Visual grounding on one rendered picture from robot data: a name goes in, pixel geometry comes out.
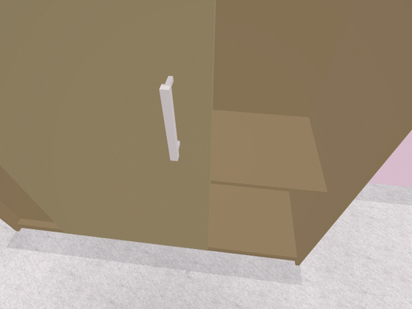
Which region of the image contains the handle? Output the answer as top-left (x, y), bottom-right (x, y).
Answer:
top-left (159, 76), bottom-right (180, 161)

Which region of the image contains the wardrobe door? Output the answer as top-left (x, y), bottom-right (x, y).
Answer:
top-left (0, 166), bottom-right (54, 222)
top-left (0, 0), bottom-right (216, 250)

